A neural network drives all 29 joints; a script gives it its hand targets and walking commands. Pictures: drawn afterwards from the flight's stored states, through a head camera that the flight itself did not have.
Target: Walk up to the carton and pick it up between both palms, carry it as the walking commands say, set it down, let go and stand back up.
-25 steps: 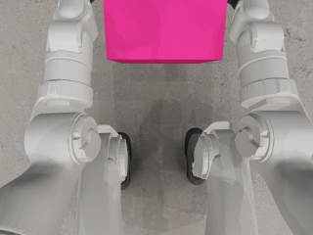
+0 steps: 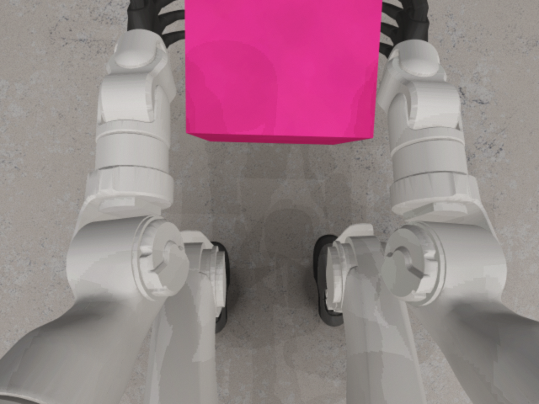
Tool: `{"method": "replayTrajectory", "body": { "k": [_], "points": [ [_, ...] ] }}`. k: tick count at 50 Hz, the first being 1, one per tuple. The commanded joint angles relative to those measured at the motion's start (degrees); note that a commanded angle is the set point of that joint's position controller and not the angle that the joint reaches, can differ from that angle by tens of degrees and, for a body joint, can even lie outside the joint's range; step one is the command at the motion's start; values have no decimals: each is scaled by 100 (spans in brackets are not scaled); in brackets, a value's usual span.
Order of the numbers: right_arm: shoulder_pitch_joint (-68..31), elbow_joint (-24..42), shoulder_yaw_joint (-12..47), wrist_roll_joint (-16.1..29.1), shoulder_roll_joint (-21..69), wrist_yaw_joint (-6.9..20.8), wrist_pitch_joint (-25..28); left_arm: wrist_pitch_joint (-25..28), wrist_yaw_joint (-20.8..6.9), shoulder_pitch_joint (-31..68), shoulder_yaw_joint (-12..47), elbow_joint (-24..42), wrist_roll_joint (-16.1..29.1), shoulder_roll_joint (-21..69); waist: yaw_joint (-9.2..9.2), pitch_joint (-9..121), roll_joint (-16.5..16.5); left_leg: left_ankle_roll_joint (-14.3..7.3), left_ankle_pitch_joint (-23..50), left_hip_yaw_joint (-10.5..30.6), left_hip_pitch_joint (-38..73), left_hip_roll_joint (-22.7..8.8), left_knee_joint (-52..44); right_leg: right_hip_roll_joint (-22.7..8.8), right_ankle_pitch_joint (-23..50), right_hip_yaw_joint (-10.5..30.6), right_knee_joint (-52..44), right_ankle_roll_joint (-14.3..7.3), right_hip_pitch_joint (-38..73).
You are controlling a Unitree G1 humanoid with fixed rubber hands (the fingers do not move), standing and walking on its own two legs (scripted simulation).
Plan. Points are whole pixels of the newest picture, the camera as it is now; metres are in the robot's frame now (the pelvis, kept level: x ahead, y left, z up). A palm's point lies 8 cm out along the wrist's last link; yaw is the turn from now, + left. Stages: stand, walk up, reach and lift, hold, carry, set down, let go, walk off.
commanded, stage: reach and lift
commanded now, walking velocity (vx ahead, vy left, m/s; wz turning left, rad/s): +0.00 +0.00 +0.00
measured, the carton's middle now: (278, 36) +0.58 -0.01 -0.17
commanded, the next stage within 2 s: none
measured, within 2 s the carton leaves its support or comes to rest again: neither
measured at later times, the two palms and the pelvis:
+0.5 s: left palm (121, 25) +0.53 +0.14 -0.01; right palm (439, 35) +0.51 -0.15 -0.02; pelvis +0.00 +0.00 +0.05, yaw +0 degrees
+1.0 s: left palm (72, 2) +0.50 +0.14 +0.06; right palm (494, 18) +0.49 -0.15 +0.06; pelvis +0.01 +0.00 +0.10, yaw +0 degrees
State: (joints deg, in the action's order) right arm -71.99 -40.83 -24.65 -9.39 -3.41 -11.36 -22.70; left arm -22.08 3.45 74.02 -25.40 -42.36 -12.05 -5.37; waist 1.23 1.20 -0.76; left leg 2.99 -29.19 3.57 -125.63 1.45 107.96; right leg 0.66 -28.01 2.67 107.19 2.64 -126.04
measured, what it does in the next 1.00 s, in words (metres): rises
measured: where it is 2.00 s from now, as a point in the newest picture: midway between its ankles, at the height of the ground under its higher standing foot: (272, 298)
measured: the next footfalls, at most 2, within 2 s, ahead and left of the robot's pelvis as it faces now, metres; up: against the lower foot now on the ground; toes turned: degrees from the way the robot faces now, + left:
none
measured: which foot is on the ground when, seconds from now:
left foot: down 0.00-1.00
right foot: down 0.00-1.00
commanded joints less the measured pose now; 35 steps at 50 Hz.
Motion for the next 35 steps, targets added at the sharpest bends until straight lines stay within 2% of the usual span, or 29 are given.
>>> {"method": "replayTrajectory", "body": {
  "k": [1, 15, 22, 35],
  "points": [
    [-4173, 336, 2731, 997, 5428, 2377, 265, 97, -1718, 3480, 2584, -36, 934, 5666, 69, 7208, -53, -206, 1424, -841, 3674, 759, -1002, 779, 1550, -892, -880, -131, 3941],
    [-3705, 334, 2603, 774, 5756, 2423, 154, 63, -1778, 3104, 2562, -166, 868, 5964, 129, 7129, -131, -194, 1428, -892, 3801, 835, -1468, 770, 1644, -800, -1397, -119, 4448],
    [-3490, 253, 2571, 711, 5811, 2506, 130, 59, -1747, 2939, 2592, -105, 821, 6137, 166, 7088, -147, -169, 1437, -835, 4207, 847, -1770, 792, 1548, -848, -1650, -139, 4423],
    [-3166, 167, 2506, 628, 6004, 2610, 103, 30, -1724, 2649, 2559, -99, 697, 6335, 120, 7023, -141, -177, 1346, -807, 4774, 859, -2270, 817, 1360, -829, -2144, -140, 4743]
  ]
}}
